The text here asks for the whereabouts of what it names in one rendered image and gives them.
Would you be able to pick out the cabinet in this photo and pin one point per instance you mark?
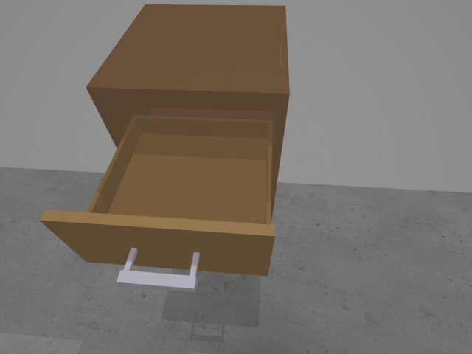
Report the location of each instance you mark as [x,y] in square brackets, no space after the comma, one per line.
[204,61]

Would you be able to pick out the drawer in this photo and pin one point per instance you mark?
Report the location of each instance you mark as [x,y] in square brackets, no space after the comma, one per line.
[179,185]

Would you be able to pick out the handle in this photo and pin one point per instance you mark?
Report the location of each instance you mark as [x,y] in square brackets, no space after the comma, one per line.
[172,282]

